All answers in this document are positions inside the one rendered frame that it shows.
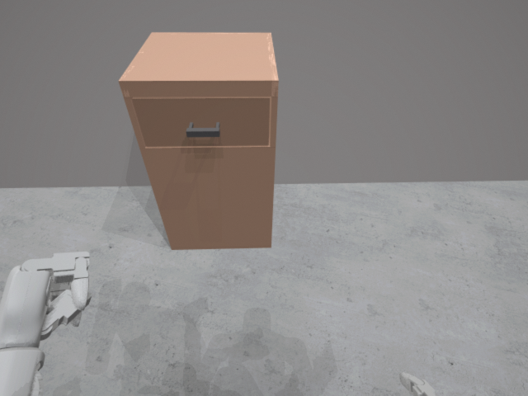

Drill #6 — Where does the cabinet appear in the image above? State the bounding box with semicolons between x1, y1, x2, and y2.
119;32;279;250

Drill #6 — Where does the handle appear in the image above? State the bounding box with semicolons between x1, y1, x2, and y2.
186;122;220;137

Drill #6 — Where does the right robot hand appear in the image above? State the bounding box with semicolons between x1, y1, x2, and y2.
399;372;435;396

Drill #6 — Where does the left robot forearm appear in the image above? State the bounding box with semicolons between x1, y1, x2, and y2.
0;347;45;396

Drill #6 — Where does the drawer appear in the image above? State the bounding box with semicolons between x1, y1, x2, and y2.
132;97;270;147

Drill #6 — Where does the left robot hand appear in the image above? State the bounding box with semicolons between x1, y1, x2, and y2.
0;252;92;349

